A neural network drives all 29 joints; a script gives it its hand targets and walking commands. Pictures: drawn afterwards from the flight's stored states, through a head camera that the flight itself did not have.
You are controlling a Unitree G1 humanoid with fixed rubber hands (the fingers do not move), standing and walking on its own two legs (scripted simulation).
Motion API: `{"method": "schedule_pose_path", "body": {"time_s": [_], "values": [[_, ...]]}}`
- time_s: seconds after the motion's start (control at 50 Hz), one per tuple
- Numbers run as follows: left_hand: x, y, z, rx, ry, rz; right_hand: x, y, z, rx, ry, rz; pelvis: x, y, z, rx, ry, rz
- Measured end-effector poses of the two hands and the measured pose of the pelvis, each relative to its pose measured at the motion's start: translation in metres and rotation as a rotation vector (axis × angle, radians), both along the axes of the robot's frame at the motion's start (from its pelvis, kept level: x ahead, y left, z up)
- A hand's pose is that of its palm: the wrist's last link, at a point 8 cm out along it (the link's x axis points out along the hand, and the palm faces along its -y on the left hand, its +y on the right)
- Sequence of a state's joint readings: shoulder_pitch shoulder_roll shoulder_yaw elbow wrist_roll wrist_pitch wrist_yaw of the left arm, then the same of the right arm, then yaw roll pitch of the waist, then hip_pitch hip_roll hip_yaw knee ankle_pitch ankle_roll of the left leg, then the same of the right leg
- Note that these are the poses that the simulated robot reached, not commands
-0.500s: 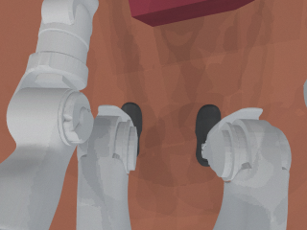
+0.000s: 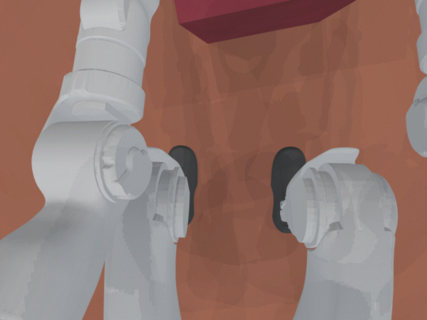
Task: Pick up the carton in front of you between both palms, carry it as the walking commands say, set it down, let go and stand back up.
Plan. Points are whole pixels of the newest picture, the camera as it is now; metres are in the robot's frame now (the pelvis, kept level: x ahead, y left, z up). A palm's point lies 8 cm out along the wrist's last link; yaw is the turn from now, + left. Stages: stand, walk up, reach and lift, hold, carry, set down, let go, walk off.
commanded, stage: reach and lift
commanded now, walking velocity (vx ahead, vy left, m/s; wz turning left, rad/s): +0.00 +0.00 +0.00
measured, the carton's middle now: out of the picture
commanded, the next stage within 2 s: none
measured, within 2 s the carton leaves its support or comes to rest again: leaves its support in 0.24 s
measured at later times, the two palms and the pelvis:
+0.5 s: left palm out of the picture +0.55 +0.09 -0.04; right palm out of the picture +0.55 -0.21 -0.05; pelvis +0.01 +0.01 +0.04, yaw -4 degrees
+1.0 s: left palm out of the picture +0.51 +0.10 +0.10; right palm out of the picture +0.50 -0.20 +0.10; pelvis +0.01 +0.02 +0.15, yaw -5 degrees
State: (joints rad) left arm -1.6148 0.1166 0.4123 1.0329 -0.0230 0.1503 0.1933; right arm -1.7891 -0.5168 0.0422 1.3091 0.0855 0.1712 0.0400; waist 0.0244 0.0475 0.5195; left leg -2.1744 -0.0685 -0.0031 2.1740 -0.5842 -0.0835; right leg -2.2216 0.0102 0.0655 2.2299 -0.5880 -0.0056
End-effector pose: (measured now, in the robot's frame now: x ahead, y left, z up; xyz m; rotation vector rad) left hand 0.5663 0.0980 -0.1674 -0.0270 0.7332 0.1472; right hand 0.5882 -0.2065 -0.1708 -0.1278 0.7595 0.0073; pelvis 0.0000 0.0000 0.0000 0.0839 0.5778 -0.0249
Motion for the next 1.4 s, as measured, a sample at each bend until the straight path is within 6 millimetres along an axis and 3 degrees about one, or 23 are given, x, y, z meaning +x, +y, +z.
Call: {"method": "schedule_pose_path", "body": {"time_s": [0.2,0.3,0.36,0.44,0.58,0.68,0.84,1.12,1.4], "values": [[0.007,0.004,0.005,0.001,0.014,0.002,-0.002,0.001,-0.001,0.035,0.009,0.013,0.010,-0.007,-0.006,-0.006,0.047,0.004],[0.004,0.002,0.024,0.028,0.000,0.035,-0.010,0.007,0.008,0.010,-0.004,-0.023,0.014,-0.007,-0.002,-0.002,0.076,-0.007],[-0.003,0.002,0.050,0.022,-0.040,0.058,-0.015,0.008,0.035,0.025,-0.041,-0.046,0.013,-0.004,0.007,-0.001,0.069,-0.023],[-0.013,-0.002,0.093,-0.005,-0.073,0.049,-0.027,0.004,0.087,0.054,-0.069,-0.103,0.012,0.003,0.023,-0.007,0.107,-0.040],[-0.035,-0.015,0.154,-0.008,-0.037,-0.018,-0.064,-0.009,0.156,0.036,-0.034,-0.162,0.003,0.016,0.061,-0.024,0.155,-0.062],[-0.050,-0.009,0.183,-0.008,-0.041,-0.010,-0.078,-0.003,0.184,0.035,-0.037,-0.156,-0.006,0.020,0.083,-0.023,0.157,-0.069],[-0.054,0.013,0.224,-0.014,-0.075,0.029,-0.074,0.018,0.223,0.051,-0.069,-0.134,-0.010,0.020,0.109,-0.025,0.163,-0.060],[-0.067,-0.001,0.311,0.005,-0.053,-0.044,-0.109,0.006,0.303,0.071,-0.048,-0.210,0.027,0.016,0.182,-0.033,0.148,-0.071],[-0.099,0.019,0.398,-0.004,-0.059,-0.030,-0.140,0.026,0.390,0.082,-0.053,-0.216,0.049,0.011,0.259,-0.053,0.002,-0.073]]}}
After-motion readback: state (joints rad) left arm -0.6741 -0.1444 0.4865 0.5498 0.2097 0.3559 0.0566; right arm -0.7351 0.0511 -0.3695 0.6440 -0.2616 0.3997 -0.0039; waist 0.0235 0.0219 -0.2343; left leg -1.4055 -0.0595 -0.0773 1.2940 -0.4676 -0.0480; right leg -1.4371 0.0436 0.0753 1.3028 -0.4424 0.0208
